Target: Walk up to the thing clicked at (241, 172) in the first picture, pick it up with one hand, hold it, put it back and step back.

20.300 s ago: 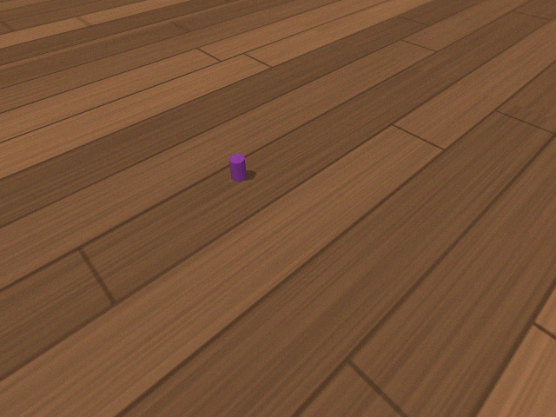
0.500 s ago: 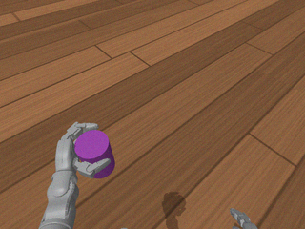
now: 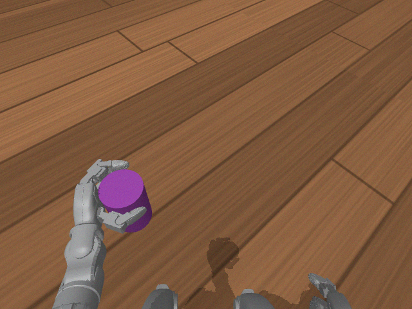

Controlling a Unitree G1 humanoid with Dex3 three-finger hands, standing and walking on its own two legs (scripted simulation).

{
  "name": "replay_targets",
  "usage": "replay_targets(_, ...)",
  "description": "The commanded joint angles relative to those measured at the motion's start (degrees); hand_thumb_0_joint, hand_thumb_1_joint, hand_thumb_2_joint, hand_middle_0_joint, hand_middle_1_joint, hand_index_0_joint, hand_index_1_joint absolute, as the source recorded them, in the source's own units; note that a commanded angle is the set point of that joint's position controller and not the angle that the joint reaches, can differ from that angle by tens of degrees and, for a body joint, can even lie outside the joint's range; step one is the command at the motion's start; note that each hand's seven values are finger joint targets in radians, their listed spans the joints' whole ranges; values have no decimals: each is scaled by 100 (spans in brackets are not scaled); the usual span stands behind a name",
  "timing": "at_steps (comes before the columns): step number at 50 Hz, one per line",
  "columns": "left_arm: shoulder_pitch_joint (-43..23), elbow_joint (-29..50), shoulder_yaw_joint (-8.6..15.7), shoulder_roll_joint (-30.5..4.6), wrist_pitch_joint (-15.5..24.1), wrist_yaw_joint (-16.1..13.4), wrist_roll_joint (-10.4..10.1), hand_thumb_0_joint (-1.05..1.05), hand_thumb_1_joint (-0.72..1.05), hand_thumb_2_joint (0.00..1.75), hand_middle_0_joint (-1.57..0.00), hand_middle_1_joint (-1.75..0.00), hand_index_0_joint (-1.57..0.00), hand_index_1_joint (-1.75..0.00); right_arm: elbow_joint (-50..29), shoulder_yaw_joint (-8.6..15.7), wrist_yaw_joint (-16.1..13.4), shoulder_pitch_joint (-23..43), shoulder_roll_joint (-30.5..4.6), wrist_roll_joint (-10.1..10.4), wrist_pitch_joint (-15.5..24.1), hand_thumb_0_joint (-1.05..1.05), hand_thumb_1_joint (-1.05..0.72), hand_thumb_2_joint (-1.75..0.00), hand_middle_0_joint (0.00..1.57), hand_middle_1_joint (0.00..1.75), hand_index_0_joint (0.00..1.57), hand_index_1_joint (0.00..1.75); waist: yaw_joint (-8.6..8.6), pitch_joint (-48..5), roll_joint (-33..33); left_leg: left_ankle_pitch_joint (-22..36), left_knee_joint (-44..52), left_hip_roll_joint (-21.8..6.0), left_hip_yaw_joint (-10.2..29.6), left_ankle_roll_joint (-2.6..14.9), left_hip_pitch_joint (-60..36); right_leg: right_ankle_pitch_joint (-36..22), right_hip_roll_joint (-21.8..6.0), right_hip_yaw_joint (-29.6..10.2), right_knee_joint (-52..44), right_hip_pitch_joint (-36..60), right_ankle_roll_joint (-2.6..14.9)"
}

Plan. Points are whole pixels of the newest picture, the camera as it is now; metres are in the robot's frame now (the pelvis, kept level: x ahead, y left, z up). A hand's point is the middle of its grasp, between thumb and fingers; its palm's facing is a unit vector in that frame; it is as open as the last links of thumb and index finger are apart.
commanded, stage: crouch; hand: left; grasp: from the side
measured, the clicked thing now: (128, 202) +0.35 +0.18 -0.04
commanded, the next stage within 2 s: lower in 1.48 s
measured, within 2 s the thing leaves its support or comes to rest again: neither
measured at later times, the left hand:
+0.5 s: hand (136, 222) +0.38 +0.20 -0.25, palm faces +0.17 -0.98 -0.03, open 11.3 cm
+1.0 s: hand (143, 230) +0.41 +0.21 -0.42, palm faces +0.18 -0.98 -0.04, open 11.3 cm
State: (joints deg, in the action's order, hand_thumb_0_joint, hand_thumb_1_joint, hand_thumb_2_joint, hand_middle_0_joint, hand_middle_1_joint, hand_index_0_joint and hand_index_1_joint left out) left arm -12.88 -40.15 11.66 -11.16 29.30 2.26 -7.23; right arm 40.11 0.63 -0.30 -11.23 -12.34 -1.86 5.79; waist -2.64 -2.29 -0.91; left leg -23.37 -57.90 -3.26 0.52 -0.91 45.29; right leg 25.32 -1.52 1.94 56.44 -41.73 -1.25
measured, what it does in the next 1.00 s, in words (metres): lowers itself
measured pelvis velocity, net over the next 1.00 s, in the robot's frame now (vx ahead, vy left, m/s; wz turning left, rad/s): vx -0.06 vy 0.00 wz -0.11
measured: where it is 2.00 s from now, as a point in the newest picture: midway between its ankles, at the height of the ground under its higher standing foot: outside the picture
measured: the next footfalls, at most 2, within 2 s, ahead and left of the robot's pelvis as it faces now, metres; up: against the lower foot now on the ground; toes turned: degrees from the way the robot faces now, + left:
none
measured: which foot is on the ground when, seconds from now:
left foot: down 0.00-1.00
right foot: down 0.00-1.00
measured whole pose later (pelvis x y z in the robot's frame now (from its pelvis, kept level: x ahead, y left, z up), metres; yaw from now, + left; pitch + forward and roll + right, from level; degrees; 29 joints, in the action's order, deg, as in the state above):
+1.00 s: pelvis -0.06 +0.00 -0.36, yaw -6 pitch +29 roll -6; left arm -38.0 -66.4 30.8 -28.8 43.3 7.8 -4.6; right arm 43.3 -5.4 4.1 -4.8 -15.3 -8.3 1.1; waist -10.4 -2.9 -2.2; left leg -36.8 -133.8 -3.2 8.6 -1.9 127.0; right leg 40.1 0.7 3.3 131.8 -121.3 -1.6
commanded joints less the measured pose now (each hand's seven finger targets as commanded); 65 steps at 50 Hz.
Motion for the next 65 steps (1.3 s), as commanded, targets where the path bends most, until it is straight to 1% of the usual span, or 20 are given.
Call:
replay_targets(1, -2323, 1241, 490, -940, 1339, 130, -229, 0, 11, 119, -118, -133, -119, -133, -509, 340, 51, -110, -841, -73, 170, 0, -89, -91, 20, 30, 20, 30, -105, -2431, 387, 482, -283, 237, 70, 124, -346, -847, 181, 15, 161, -628, 226)
replay_targets(6, -2771, 1044, 640, -1285, 1945, 255, -297, 0, 5, 115, -115, -128, -115, -129, -526, 319, 105, -30, -937, -144, 175, 0, -90, -91, 20, 30, 20, 30, -121, -3248, 832, 108, -1334, 219, 197, 103, 636, -360, 221, -30, 1244, -1827, 286)
replay_targets(7, -2961, 1086, 740, -1412, 2033, 273, -307, 0, 4, 115, -115, -126, -115, -128, -522, 319, 104, -65, -991, -152, 166, 0, -90, -91, 20, 30, 20, 30, -133, -3492, 862, 150, -1498, 202, 245, 101, 748, -349, 234, 7, 1478, -2055, 300)
replay_targets(8, -2954, 1082, 642, -1399, 2094, 309, -279, 0, 4, 114, -114, -126, -114, -127, -485, 310, 120, -26, -1028, -171, 162, 0, -91, -91, 20, 30, 20, 30, -117, -3705, 1086, 295, -1615, 182, 321, 65, 712, -376, 254, 90, 1790, -2409, 334)
replay_targets(10, -2911, 1013, 853, -1603, 2134, 294, -300, 0, 7, 115, -115, -126, -114, -127, -462, 315, 130, -69, -1097, -190, 117, 0, -91, -91, 20, 30, 20, 30, -36, -4065, 1203, 670, -2012, 155, 308, 72, 825, -561, 262, 84, 2121, -2717, 335)
replay_targets(14, -3185, 910, 803, -1487, 2122, 299, -346, 0, 7, 120, -117, -129, -116, -131, -384, 309, 167, -57, -1109, -223, 44, 0, -93, -92, 20, 30, 20, 30, -171, -4217, 1327, 568, -2521, 160, 339, 61, 1409, -484, 299, 74, 2647, -3332, 351)
replay_targets(15, -3062, 806, 963, -1585, 2116, 276, -338, 0, 8, 122, -117, -129, -116, -132, -354, 345, 183, -98, -1155, -227, 28, 0, -93, -92, 20, 30, 20, 30, -150, -4373, 1168, 581, -2704, 155, 339, 82, 1593, -512, 305, 75, 2754, -3356, 342)
replay_targets(17, -3285, 744, 924, -1614, 2129, 322, -335, 0, 10, 123, -118, -131, -117, -133, -287, 329, 196, -87, -1164, -250, 6, 0, -93, -92, 20, 30, 20, 30, -231, -4480, 1054, 629, -3071, 142, 354, 115, 1872, -597, 310, 53, 3006, -3578, 320)
replay_targets(23, -3648, 224, 1311, -1991, 2182, 360, -189, 0, 10, 127, -118, -134, -118, -136, -118, 257, 265, -115, -1137, -350, -72, 0, -93, -92, 20, 30, 20, 30, -306, -4718, 960, 468, -3988, 153, 297, 172, 2877, -507, 319, 16, 3744, -4133, 303)
replay_targets(28, -3993, -380, 1572, -2314, 2316, 305, -19, 0, 7, 131, -122, -140, -122, -142, -68, 165, 344, 16, -1201, -453, -157, 0, -93, -92, 20, 30, 20, 30, -340, -4442, 1242, -197, -4416, 137, 335, 96, 3477, 185, 344, 219, 4511, -5140, 371)
replay_targets(34, -4437, -359, 1944, -2907, 2385, 290, 76, 0, 6, 131, -120, -138, -119, -140, -80, 79, 386, 25, -1309, -535, -239, 0, -94, -92, 20, 30, 20, 30, -351, -4690, 1628, -603, -4909, 125, 290, 60, 3881, 483, 346, 277, 5126, -5590, 378)
replay_targets(38, -4744, -283, 1995, -3124, 2331, 397, 52, 0, 4, 128, -116, -134, -115, -137, -45, 26, 383, -23, -1392, -548, -290, 0, -95, -92, 20, 30, 20, 30, -461, -4837, 1772, -589, -5316, 117, 253, 51, 4138, 431, 350, 293, 5462, -5722, 366)
replay_targets(39, -4933, -255, 1880, -3096, 2315, 460, 56, 0, 3, 126, -115, -132, -114, -135, -27, 7, 377, -29, -1408, -556, -292, 0, -95, -92, 20, 30, 20, 30, -605, -4815, 1768, -641, -5449, 123, 251, 69, 4261, 420, 341, 298, 5519, -5774, 351)
replay_targets(45, -5102, -643, 2085, -3478, 2235, 562, 19, 0, 6, 120, -112, -127, -112, -129, 16, -140, 362, 17, -1539, -611, -346, 0, -93, -92, 20, 30, 20, 30, -657, -4350, 1599, -1118, -5990, 134, 221, 98, 5085, 727, 388, 390, 5866, -6041, 313)
replay_targets(48, -5052, -883, 2134, -3513, 2196, 605, 29, 0, 7, 120, -114, -129, -114, -130, 21, -219, 369, -15, -1600, -661, -379, 0, -93, -92, 20, 30, 20, 30, -736, -4214, 1452, -1060, -6243, 137, 232, 123, 5381, 639, 404, 433, 6003, -6071, 280)
replay_targets(49, -4962, -922, 2281, -3723, 2191, 591, 41, 0, 6, 119, -113, -127, -113, -129, 25, -238, 377, -2, -1632, -669, -400, 0, -93, -92, 20, 30, 20, 30, -646, -4124, 1494, -1100, -6284, 139, 214, 122, 5503, 697, 414, 435, 6066, -6065, 282)
replay_targets(50, -4823, -1025, 2277, -3644, 2185, 614, 31, 0, 7, 118, -114, -127, -114, -129, -1, -258, 379, 22, -1648, -679, -416, 0, -93, -92, 20, 30, 20, 30, -624, -4071, 1457, -1117, -6310, 134, 251, 112, 5490, 711, 424, 480, 6128, -6194, 291)
replay_targets(55, -4706, -1024, 2477, -3922, 2183, 647, 76, 0, 12, 120, -114, -128, -114, -129, 9, -349, 411, 9, -1781, -762, -519, 0, -92, -91, 20, 30, 20, 30, -628, -4044, 1698, -773, -6514, 105, 360, 62, 5487, 423, 461, 594, 6462, -6284, 305)
replay_targets(62, -4796, -762, 2465, -4130, 2227, 639, 138, 0, 10, 119, -114, -128, -114, -129, 29, -495, 439, 58, -1886, -898, -618, 0, -93, -91, 20, 30, 20, 30, -784, -3879, 2029, -592, -6792, 44, 481, 34, 5471, 239, 510, 687, 6704, -6401, 297)
replay_targets(65, -4817, -708, 2362, -4014, 2245, 648, 95, 0, 12, 119, -115, -129, -116, -130, 6, -553, 453, 97, -1945, -944, -640, 0, -93, -92, 20, 30, 20, 30, -894, -3850, 2084, -567, -6898, 20, 546, 20, 5369, 189, 522, 748, 6761, -6466, 297)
